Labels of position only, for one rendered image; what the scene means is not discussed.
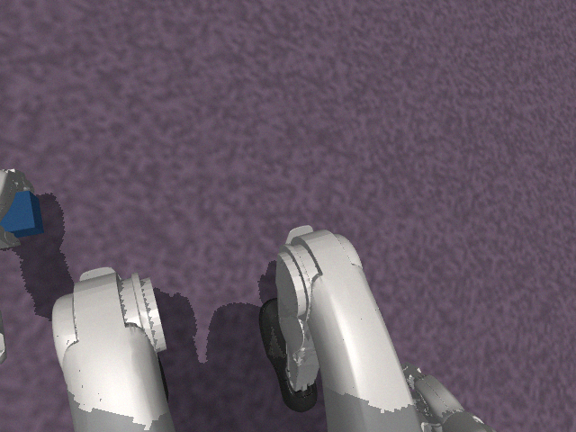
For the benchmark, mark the left robot hand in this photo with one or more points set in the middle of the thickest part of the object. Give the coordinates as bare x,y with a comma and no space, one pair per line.
11,182

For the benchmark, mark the right robot foot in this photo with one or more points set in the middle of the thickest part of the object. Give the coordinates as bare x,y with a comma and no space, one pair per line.
275,348

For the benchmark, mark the right robot hand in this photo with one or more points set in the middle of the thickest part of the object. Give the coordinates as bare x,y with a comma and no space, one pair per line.
434,402

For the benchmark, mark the right robot arm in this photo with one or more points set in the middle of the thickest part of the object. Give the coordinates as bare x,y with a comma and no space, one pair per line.
465,422

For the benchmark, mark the small box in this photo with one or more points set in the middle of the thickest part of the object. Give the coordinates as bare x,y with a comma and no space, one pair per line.
24,216

